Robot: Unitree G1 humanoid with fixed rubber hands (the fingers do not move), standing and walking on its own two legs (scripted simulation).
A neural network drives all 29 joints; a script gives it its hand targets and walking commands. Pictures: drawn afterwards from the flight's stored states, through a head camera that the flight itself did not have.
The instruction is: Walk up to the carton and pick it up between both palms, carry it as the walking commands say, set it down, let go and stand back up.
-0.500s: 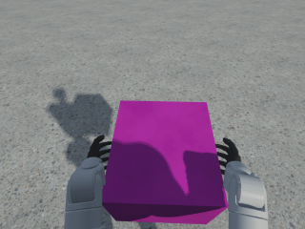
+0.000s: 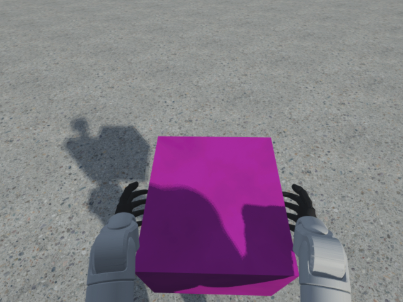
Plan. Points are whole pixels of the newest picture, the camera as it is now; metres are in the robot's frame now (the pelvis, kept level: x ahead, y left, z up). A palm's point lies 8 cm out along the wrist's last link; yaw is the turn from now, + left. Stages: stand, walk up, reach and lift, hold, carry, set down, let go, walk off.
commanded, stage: carry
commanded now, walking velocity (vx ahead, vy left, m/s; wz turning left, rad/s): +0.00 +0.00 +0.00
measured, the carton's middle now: (213, 214) +0.33 +0.00 -0.02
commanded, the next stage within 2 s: none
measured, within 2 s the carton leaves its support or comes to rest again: neither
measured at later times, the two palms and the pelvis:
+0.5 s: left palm (121, 220) +0.26 +0.17 +0.06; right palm (302, 224) +0.26 -0.17 +0.06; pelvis +0.00 +0.01 +0.00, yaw +0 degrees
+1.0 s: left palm (53, 252) +0.20 +0.27 +0.07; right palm (243, 219) +0.28 -0.06 +0.06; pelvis -0.03 +0.05 -0.01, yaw +13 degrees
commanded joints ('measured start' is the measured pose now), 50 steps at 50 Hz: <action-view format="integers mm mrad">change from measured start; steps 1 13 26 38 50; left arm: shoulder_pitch -462 -457 -414 -484 -509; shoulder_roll -780 -770 -811 -900 -934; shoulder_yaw -626 -617 -789 -757 -746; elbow -77 -64 -350 -273 -307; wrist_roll -340 -327 -474 -480 -537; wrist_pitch -34 -61 107 249 231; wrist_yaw -272 -270 -254 -287 -309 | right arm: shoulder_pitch -456 -449 -440 -489 -564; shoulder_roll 749 741 789 863 910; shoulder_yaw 632 620 816 756 800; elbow -65 -48 -349 -271 -331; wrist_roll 346 334 506 537 537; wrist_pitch -30 -58 113 260 241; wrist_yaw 277 275 264 307 272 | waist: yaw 2 3 4 -22 13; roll -14 -11 -64 172 -131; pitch -246 -241 -252 -205 -233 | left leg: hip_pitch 122 121 55 187 -408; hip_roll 60 58 15 210 -27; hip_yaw -76 -77 -59 -417 -131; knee -60 -67 40 -127 727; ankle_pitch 31 17 17 302 -319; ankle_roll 31 37 33 279 0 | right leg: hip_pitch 69 65 96 -280 337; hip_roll -99 -95 -178 -38 -532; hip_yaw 111 107 158 29 384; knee -116 -113 -104 615 -158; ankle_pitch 43 27 18 -432 505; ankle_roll -23 -21 -23 57 -205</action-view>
